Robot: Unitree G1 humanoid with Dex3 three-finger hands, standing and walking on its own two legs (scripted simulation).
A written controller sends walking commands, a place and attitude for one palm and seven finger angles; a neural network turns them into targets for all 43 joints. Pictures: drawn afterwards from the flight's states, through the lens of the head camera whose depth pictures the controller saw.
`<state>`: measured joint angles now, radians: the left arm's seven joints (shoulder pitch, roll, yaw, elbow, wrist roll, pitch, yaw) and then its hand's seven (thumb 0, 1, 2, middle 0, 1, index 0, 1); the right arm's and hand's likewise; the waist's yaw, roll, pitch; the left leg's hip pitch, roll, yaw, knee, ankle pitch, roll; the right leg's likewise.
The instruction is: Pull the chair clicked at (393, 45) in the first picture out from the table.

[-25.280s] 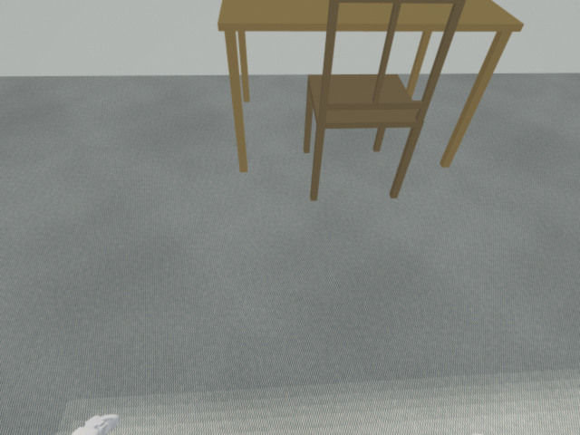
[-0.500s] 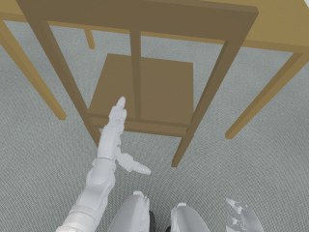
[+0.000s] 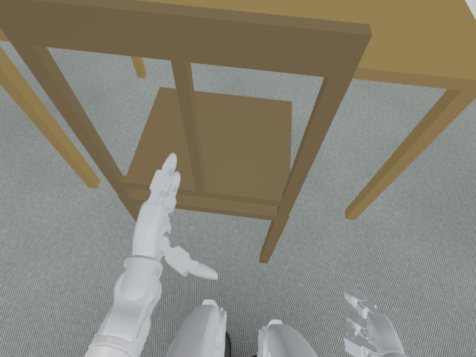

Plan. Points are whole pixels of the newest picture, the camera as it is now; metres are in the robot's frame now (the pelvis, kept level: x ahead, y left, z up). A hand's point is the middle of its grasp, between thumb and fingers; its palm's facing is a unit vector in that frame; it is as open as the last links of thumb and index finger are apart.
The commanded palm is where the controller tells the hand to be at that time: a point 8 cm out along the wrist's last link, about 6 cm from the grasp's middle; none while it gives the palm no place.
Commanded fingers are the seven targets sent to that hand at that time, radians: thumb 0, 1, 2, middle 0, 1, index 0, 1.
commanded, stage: aim the fingers beside a spindle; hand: left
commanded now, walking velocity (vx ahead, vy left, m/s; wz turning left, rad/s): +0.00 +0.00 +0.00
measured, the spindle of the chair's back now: (193, 141) +0.47 +0.11 +0.04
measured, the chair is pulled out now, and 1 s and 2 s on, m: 0.00 0.00 0.00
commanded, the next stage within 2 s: none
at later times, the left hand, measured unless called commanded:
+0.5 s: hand (189, 230) +0.31 +0.10 +0.02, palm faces -0.06 -1.00 -0.04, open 16.9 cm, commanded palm +0.30 +0.16 +0.02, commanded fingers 0.00 -0.50 0.30 -0.06 -0.08 -0.06 -0.08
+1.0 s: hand (183, 225) +0.32 +0.11 +0.02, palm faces -0.04 -1.00 -0.04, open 16.9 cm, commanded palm +0.30 +0.15 +0.02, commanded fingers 0.00 -0.50 0.30 -0.06 -0.08 -0.06 -0.08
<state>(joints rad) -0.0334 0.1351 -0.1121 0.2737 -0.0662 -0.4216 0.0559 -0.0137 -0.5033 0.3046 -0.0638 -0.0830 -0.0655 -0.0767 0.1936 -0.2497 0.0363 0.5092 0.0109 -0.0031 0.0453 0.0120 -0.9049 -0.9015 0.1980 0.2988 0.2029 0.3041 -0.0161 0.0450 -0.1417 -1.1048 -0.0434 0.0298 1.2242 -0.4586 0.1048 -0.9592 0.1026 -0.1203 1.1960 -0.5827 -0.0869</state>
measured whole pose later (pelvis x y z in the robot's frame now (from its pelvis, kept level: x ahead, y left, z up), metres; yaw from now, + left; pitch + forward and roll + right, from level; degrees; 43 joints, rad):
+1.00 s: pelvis +0.00 +0.00 +0.00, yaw +0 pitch +20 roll -4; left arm -0.06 0.14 -0.08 0.32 -0.08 -0.42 0.05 -0.01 -0.50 0.30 -0.06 -0.08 -0.06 -0.08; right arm 0.20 -0.26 0.03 0.50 0.02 0.00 0.06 0.01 -0.90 -0.90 0.20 0.30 0.20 0.30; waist -0.01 0.06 -0.15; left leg -1.13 -0.04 0.04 1.25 -0.46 0.11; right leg -0.98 0.10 -0.12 1.22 -0.59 -0.08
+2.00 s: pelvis +0.00 +0.00 +0.00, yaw +0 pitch +20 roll -4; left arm -0.06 0.14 -0.09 0.33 -0.08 -0.41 0.03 -0.01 -0.50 0.30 -0.06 -0.08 -0.06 -0.08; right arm 0.20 -0.26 0.04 0.50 0.02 0.01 0.05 0.01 -0.90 -0.90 0.20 0.30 0.20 0.30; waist -0.01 0.05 -0.16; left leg -1.13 -0.04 0.03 1.24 -0.47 0.10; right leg -0.98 0.11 -0.12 1.21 -0.59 -0.09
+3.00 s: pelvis +0.00 +0.00 -0.01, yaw -1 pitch +22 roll -4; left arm -0.41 0.14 -0.01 0.64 -0.06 -0.44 0.07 -0.01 -0.50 0.30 -0.06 -0.08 -0.07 -0.08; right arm 0.23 -0.26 0.02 0.57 -0.01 0.03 0.07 0.01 -0.91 -0.90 0.20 0.30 0.20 0.30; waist -0.06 0.06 -0.15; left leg -1.18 -0.04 0.04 1.25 -0.45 0.11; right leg -1.03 0.10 -0.12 1.22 -0.58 -0.08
